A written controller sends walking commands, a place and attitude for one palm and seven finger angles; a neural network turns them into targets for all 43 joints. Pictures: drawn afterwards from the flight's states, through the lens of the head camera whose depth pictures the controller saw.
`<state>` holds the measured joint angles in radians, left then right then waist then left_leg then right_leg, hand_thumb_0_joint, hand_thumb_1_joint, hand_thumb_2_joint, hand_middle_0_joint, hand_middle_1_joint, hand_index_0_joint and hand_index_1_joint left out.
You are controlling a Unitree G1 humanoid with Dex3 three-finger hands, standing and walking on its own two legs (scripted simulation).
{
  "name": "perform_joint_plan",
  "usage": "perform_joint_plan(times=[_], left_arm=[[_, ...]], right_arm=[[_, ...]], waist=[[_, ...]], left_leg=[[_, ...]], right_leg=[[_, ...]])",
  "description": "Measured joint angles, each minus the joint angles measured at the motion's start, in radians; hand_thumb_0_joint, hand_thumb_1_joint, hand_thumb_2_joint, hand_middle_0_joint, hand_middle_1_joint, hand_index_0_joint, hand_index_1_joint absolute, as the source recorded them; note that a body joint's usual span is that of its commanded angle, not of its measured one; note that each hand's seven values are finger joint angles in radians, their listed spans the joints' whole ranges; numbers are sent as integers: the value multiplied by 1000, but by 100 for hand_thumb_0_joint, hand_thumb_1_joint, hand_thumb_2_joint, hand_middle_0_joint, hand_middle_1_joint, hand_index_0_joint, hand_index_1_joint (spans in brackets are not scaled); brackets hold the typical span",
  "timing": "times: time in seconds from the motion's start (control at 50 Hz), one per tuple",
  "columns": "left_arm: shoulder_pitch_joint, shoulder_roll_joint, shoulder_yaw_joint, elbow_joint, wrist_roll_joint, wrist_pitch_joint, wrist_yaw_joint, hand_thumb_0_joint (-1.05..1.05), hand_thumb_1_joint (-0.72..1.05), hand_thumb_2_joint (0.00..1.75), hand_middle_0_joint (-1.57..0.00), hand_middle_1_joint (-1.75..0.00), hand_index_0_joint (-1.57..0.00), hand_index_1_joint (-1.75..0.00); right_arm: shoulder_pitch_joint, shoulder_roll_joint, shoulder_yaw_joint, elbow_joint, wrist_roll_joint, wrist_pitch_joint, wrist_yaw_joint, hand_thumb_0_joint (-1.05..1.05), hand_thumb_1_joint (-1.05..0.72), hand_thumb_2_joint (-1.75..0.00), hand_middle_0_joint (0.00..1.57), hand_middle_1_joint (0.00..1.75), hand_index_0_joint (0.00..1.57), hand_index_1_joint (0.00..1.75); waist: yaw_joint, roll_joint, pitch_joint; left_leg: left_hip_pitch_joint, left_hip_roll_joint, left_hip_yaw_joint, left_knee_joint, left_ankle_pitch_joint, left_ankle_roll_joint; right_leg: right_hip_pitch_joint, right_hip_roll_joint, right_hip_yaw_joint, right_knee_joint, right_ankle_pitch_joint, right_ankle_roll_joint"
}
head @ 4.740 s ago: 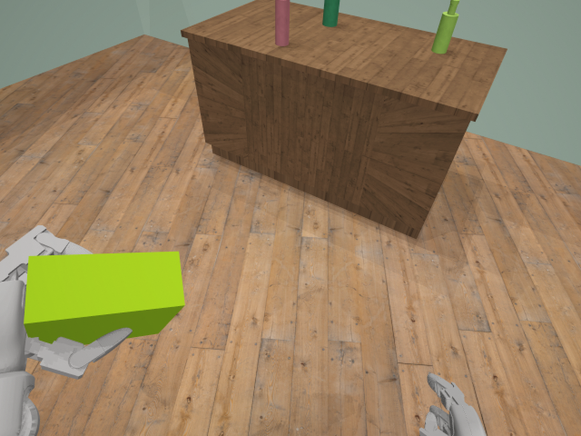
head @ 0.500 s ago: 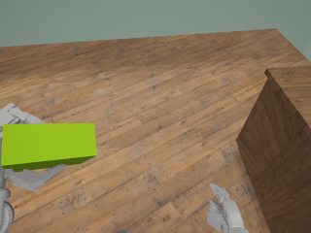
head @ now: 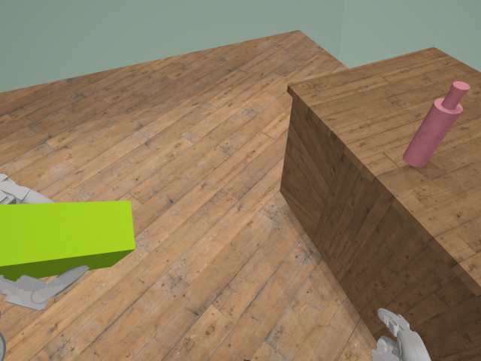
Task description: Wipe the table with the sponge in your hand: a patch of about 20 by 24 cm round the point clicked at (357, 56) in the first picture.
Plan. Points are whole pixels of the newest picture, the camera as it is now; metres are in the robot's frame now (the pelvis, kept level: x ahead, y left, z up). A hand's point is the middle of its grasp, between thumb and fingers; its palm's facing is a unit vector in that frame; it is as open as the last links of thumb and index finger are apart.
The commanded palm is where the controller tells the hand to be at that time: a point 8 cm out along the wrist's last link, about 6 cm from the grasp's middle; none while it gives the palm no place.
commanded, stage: turn to face it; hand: left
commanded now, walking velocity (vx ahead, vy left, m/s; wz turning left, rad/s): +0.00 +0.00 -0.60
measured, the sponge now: (84, 240) +0.23 +0.21 +0.16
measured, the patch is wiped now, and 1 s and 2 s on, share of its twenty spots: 0.00 0.00 0.00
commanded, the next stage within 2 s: none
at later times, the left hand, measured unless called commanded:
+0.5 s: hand (193, 246) +0.23 +0.08 +0.15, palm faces +0.05 -0.87 -0.50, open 10.2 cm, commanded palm +0.16 +0.16 +0.18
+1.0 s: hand (287, 282) +0.19 -0.04 +0.16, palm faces -0.16 -0.87 -0.46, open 10.2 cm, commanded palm +0.17 +0.04 +0.18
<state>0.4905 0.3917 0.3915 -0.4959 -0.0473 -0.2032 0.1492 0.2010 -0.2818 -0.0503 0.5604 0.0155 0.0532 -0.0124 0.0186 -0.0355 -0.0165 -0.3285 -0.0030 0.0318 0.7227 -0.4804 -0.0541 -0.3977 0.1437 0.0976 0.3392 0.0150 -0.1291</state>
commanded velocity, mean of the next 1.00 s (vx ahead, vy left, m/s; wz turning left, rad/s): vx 0.00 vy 0.00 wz -0.60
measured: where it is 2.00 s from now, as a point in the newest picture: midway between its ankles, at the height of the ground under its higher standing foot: outside the picture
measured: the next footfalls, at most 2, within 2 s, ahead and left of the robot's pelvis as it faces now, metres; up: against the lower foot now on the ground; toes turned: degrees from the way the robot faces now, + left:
left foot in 0.08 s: -0.01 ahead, +0.14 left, +0.00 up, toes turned +2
right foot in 0.38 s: -0.03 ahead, -0.18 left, +0.00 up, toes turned -18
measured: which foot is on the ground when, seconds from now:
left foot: up 0.00-0.06, down 0.08-0.38, up 0.40-0.68, down 0.70-1.00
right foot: down 0.00-0.08, up 0.10-0.36, down 0.38-0.72, up 0.74-0.98, down 1.00-1.00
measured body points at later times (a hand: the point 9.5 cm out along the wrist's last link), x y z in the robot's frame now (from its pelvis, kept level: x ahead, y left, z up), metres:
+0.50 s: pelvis -0.07 -0.06 -0.01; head +0.00 -0.10 +0.43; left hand +0.22 +0.12 +0.18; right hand +0.02 -0.33 -0.13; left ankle -0.07 +0.10 -0.67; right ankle -0.07 -0.16 -0.74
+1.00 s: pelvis -0.13 -0.09 -0.01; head -0.09 -0.13 +0.43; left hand +0.19 +0.01 +0.19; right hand -0.08 -0.35 -0.11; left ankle -0.02 +0.05 -0.74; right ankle -0.18 -0.18 -0.74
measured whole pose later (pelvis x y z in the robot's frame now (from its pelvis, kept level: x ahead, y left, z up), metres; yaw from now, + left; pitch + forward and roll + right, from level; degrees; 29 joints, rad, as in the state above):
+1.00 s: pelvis -0.13 -0.09 -0.01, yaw -36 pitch +0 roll +1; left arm 0.41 0.37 0.33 -0.53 -0.02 -0.16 0.14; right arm 0.21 -0.14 0.05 0.50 0.02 -0.07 0.01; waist 0.06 0.03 0.11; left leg -0.29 0.22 0.21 0.62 -0.28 -0.10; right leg -0.34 -0.03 -0.08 0.69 -0.38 0.06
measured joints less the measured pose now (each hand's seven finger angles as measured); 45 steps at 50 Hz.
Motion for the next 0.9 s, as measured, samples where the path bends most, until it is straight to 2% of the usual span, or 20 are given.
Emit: perform_joint_plan(times=[0.06,0.1,0.12,0.16,0.2,0.22,0.26,0.32,0.36,0.4,0.44,0.5,0.54,0.6,0.7,0.74,0.78,0.82,0.86,0.9], left_arm=[[-22,-25,-30,15,11,16,-8,-1,-50,101,-72,-136,-73,-136],[-41,-29,-44,14,16,17,-19,-1,-50,101,-72,-136,-73,-136],[-51,-29,-48,14,23,18,-26,-1,-50,101,-72,-136,-73,-136],[-55,-18,-46,6,41,21,-36,-1,-50,101,-72,-136,-73,-136],[-38,-8,-32,-7,48,23,-44,-1,-50,101,-72,-136,-73,-136],[-26,-10,-27,-11,45,21,-41,-1,-50,101,-72,-136,-73,-136],[-7,-22,-23,-16,38,21,-32,-1,-50,101,-72,-136,-73,-136],[-20,-21,-18,-14,37,27,-18,-1,-50,101,-72,-136,-73,-136],[-61,-1,-15,-3,40,30,-15,-1,-50,101,-72,-136,-73,-136],[-125,-7,-30,20,49,30,-14,-1,-50,101,-72,-137,-73,-136],[-157,-20,-46,21,46,28,-15,-1,-50,101,-72,-137,-73,-136],[-90,-11,-31,-48,23,18,-22,-1,-50,101,-72,-137,-73,-136],[-3,12,-4,-113,10,3,-24,-1,-50,101,-72,-137,-73,-136],[91,62,41,-192,2,-17,-24,-1,-50,101,-72,-137,-73,-136],[109,95,85,-203,0,-24,-14,-1,-51,101,-72,-137,-73,-136],[74,86,84,-158,2,-16,-12,-1,-51,101,-72,-137,-73,-136],[30,57,70,-88,14,-7,-11,-1,-51,101,-72,-137,-73,-136],[-5,20,47,-19,22,4,-7,-1,-51,101,-72,-137,-73,-136],[-38,-25,8,22,26,27,-4,-1,-51,101,-72,-137,-72,-136],[-62,-59,-32,27,30,47,-3,-1,-51,101,-72,-137,-72,-136]], right_arm=[[5,24,18,-15,-4,14,9,1,-91,-90,20,30,20,29],[0,45,30,-22,-14,15,11,1,-91,-90,20,30,20,29],[-2,59,35,-27,-22,11,10,1,-91,-90,20,30,20,30],[2,90,44,-31,-25,-7,5,1,-91,-90,20,30,20,30],[16,115,49,-32,-19,-20,11,1,-91,-90,20,30,20,30],[21,122,53,-29,-14,-27,15,1,-91,-90,20,30,20,30],[29,128,61,-21,-5,-41,21,1,-91,-90,21,30,20,30],[37,137,76,-17,2,-67,24,1,-90,-90,21,30,20,30],[40,141,83,-20,2,-86,28,1,-90,-90,21,30,21,30],[20,122,78,-9,5,-94,30,1,-90,-90,21,30,21,30],[-21,96,70,18,4,-82,24,1,-90,-90,21,30,21,30],[-72,66,51,19,2,-51,18,1,-91,-90,21,30,21,30],[-87,49,40,1,-1,-37,15,1,-91,-90,21,30,20,30],[-85,27,20,-23,-5,-27,8,1,-91,-90,20,30,20,30],[-57,-1,-1,-35,0,-14,-1,1,-91,-90,20,30,20,29],[-48,15,-2,-32,1,-12,-11,1,-91,-90,20,30,20,29],[-34,36,5,-36,0,-20,-16,1,-91,-90,20,30,20,29],[-23,59,19,-35,-3,-38,-15,1,-91,-90,20,30,20,29],[-10,79,34,-35,2,-54,-6,1,-91,-90,20,30,20,29],[-2,97,52,-38,6,-72,3,1,-91,-90,20,30,20,30]], waist=[[5,-6,-11],[4,-11,1],[4,-14,16],[7,-16,39],[17,0,40],[21,18,39],[33,60,43],[49,96,68],[48,101,92],[28,134,133],[1,124,166],[-25,68,192],[-45,39,191],[-52,11,174],[-31,9,114],[-18,-18,96],[5,-21,80],[13,0,69],[26,25,68],[41,44,79]], left_leg=[[71,-5,28,-159,-2,28],[106,4,44,-253,87,50],[108,15,58,-259,174,56],[113,36,78,-234,202,42],[120,67,98,-215,174,20],[123,89,107,-208,163,11],[129,137,127,-198,152,-7],[129,203,159,-168,138,-36],[106,242,164,-105,112,-62],[50,285,120,15,85,-54],[-41,228,43,214,-25,-42],[-131,133,13,383,-61,-35],[-147,102,18,336,-39,-35],[-128,78,29,174,9,-35],[-16,57,38,-106,142,-18],[16,45,68,-151,212,27],[30,59,100,-146,200,39],[45,87,112,-149,192,32],[60,118,124,-162,200,20],[71,147,143,-171,208,7]], right_leg=[[-16,18,18,-20,29,18],[-59,34,16,49,-41,58],[-93,38,4,160,-150,94],[-171,19,-41,477,-289,143],[-206,-21,-77,714,-360,165],[-200,-48,-94,761,-384,173],[-145,-103,-121,702,-420,184],[-24,-157,-144,470,-414,196],[65,-170,-163,311,-336,197],[85,-137,-192,283,-296,149],[59,-132,-188,312,-321,106],[31,-129,-132,289,-297,87],[24,-119,-99,257,-266,81],[19,-100,-65,226,-237,76],[1,-55,-25,244,-233,80],[-19,-59,1,310,-295,95],[-76,-63,-23,503,-435,131],[-116,-79,-69,681,-469,156],[-114,-112,-108,727,-459,174],[-81,-145,-136,661,-447,186]])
